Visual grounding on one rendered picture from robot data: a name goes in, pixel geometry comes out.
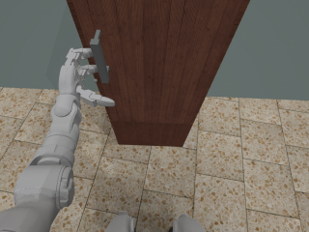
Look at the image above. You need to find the robot left upper arm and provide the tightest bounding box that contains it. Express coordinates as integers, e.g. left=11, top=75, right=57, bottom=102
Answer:
left=0, top=164, right=75, bottom=232

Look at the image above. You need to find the handle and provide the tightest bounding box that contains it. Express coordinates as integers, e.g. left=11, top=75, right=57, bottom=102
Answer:
left=90, top=29, right=110, bottom=83

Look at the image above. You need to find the left robot thigh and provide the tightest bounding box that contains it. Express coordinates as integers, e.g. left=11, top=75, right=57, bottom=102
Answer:
left=105, top=215, right=135, bottom=232

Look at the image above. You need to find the cupboard door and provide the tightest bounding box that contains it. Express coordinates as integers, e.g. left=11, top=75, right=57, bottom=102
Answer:
left=71, top=0, right=244, bottom=125

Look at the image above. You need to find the robot left forearm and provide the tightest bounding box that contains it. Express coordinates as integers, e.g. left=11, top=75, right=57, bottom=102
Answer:
left=14, top=94, right=82, bottom=204

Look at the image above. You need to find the robot thigh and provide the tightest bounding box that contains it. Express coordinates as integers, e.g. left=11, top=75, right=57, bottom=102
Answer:
left=105, top=215, right=135, bottom=232
left=173, top=217, right=207, bottom=232

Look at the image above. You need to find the right robot thigh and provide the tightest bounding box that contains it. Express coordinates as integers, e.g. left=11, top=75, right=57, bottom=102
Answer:
left=173, top=217, right=207, bottom=232

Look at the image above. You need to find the robot left hand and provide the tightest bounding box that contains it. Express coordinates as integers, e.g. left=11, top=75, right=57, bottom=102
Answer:
left=58, top=47, right=115, bottom=107

